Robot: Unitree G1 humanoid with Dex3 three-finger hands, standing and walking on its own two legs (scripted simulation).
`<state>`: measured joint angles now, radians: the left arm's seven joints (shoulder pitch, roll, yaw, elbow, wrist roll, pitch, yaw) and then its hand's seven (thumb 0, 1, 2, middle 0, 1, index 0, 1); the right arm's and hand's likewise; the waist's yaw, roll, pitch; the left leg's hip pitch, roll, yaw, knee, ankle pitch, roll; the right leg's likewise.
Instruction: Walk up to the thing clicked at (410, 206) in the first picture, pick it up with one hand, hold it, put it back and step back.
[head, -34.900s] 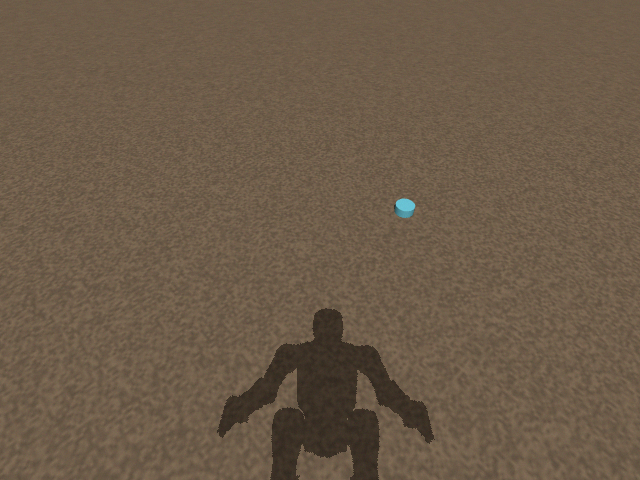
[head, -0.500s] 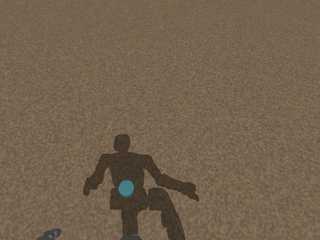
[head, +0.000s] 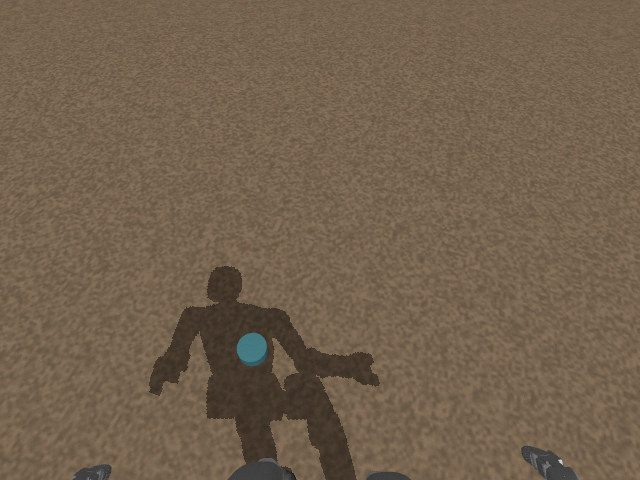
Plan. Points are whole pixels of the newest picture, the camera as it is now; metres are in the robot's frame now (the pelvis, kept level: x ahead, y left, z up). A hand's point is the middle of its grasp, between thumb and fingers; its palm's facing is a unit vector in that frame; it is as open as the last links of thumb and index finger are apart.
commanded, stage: step back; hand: left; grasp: from above
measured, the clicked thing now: (252, 349) +0.52 +0.21 -0.73
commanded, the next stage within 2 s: none
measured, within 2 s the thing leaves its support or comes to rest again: neither
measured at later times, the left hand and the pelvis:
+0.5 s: hand out of the picture -0.01 +0.27 -0.15, palm faces +0.06 -0.94 -0.35, open 7.4 cm; pelvis -0.13 +0.01 +0.00, yaw +4 degrees
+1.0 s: hand out of the picture -0.22 +0.22 -0.12, palm faces +0.00 -0.91 -0.42, open 7.4 cm; pelvis -0.29 -0.05 +0.01, yaw -1 degrees
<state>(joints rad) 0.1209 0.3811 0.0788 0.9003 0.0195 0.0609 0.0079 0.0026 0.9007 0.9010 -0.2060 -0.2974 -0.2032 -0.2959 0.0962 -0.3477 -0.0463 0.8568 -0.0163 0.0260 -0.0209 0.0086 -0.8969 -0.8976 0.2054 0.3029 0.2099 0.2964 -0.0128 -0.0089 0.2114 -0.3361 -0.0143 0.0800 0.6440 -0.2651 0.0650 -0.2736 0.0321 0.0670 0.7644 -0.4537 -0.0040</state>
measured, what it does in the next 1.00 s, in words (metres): walks backwards: right foot, then left foot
